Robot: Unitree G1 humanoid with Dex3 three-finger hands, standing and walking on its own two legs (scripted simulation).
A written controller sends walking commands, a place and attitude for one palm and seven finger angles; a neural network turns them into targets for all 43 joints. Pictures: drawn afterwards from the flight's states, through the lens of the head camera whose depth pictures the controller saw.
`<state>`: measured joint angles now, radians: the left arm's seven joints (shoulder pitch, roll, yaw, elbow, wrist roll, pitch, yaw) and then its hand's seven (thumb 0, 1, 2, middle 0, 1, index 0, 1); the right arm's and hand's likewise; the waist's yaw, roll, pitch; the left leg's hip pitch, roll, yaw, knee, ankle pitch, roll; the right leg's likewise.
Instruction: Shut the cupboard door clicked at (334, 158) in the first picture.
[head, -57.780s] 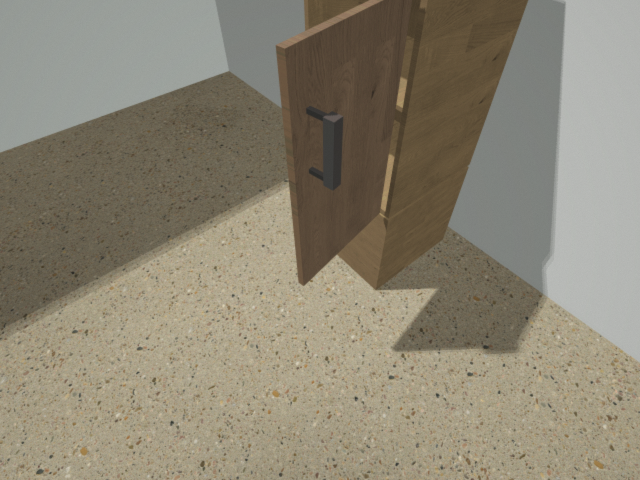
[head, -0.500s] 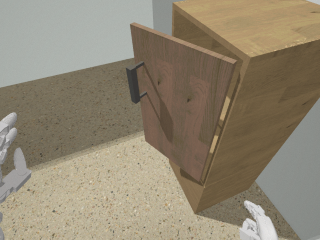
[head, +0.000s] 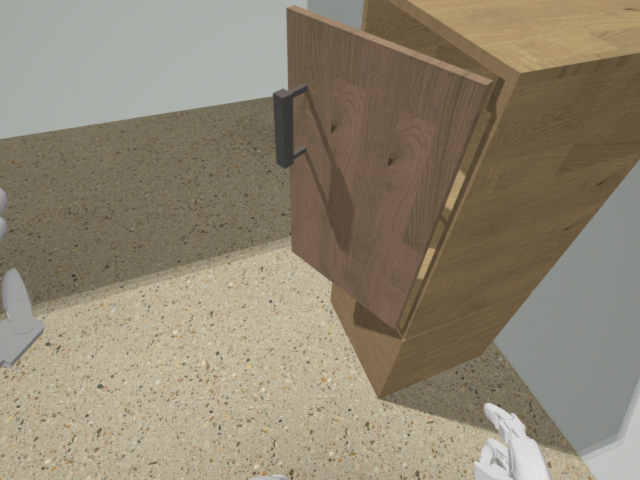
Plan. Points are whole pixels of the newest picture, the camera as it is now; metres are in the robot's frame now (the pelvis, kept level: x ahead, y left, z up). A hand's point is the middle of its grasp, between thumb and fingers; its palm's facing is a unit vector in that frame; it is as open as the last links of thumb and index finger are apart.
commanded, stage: step back with the hand held close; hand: left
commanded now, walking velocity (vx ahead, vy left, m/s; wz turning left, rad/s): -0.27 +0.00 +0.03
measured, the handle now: (292, 126) +0.67 +0.11 +0.08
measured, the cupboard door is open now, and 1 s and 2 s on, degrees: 25 25 25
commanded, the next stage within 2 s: stop stepping back and stand still in 0.62 s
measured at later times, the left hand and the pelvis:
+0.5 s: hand out of the picture +0.13 +0.25 +0.18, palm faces +0.42 -0.80 -0.44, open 7.4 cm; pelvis -0.07 -0.01 +0.00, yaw +2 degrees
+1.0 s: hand out of the picture +0.02 +0.30 +0.20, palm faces +0.45 -0.79 -0.41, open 7.4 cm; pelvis -0.15 +0.03 +0.02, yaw +4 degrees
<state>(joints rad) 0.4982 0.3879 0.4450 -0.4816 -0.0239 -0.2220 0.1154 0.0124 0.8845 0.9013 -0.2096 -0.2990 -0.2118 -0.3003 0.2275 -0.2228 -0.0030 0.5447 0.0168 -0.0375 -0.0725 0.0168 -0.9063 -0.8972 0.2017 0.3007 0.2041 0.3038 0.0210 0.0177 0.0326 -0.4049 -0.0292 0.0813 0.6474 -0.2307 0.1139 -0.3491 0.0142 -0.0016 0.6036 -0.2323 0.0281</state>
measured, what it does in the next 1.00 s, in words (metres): walks backwards: right foot, then left foot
